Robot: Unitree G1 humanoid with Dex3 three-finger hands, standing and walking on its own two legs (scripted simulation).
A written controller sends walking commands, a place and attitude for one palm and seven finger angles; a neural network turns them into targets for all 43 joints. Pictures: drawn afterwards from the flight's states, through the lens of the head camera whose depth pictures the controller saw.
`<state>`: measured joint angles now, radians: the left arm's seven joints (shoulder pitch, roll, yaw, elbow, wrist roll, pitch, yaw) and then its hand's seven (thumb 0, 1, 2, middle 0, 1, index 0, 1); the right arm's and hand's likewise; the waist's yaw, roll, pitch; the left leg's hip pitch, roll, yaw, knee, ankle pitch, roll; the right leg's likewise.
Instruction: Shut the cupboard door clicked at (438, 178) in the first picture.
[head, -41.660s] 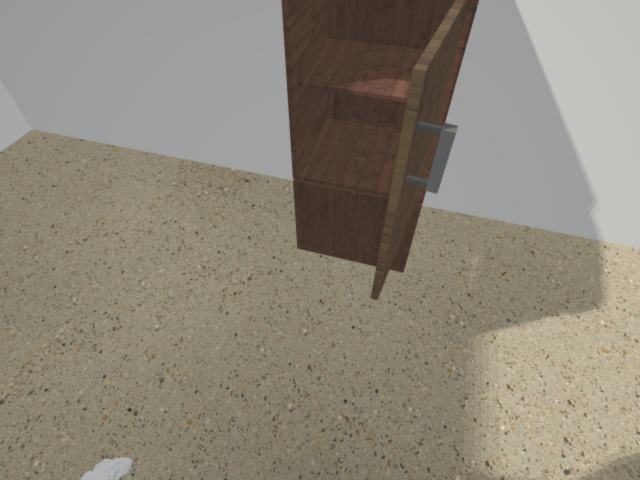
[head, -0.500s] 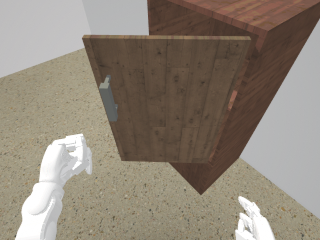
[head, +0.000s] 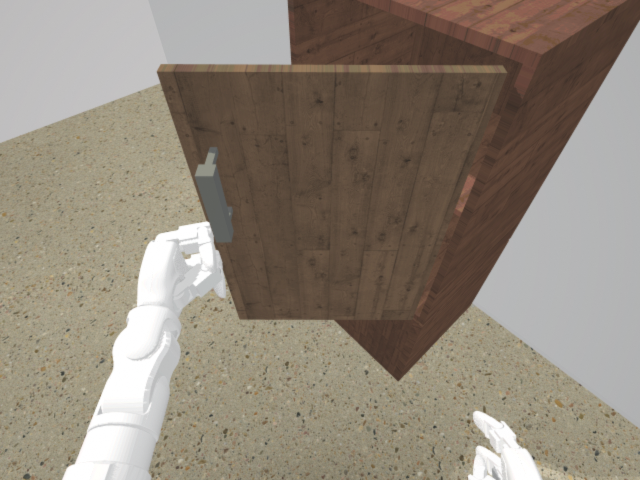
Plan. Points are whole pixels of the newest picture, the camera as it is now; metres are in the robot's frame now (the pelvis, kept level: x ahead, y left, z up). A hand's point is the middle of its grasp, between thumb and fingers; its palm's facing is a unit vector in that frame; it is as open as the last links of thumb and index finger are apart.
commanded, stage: bring the fist close to the handle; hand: left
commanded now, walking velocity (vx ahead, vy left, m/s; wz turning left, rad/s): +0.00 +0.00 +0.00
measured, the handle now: (218, 196) +0.47 +0.17 +0.09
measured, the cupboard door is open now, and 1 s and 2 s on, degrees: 47 45 27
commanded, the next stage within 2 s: push the door shut along its arc in 0.60 s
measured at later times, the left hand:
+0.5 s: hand (236, 247) +0.38 +0.13 +0.09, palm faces +0.05 -1.00 -0.01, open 3.1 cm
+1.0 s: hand (239, 228) +0.41 +0.13 +0.09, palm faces +0.00 -1.00 -0.03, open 3.1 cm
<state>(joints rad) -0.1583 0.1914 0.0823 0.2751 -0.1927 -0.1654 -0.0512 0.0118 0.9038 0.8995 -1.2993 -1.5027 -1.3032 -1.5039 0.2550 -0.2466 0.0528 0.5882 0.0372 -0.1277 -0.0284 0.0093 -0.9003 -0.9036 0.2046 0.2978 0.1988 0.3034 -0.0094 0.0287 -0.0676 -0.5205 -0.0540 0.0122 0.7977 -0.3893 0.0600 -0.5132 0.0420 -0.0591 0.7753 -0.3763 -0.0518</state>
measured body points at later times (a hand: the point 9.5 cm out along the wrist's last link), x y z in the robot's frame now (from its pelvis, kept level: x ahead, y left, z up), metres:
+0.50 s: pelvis +0.00 +0.00 +0.00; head +0.03 -0.01 +0.45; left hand +0.37 +0.18 +0.09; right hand +0.10 -0.25 -0.11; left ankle +0.01 +0.08 -0.71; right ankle +0.01 -0.09 -0.71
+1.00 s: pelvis -0.01 -0.01 +0.00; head +0.04 -0.01 +0.44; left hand +0.40 +0.19 +0.09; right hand +0.11 -0.26 -0.11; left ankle +0.01 +0.08 -0.71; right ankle +0.01 -0.09 -0.71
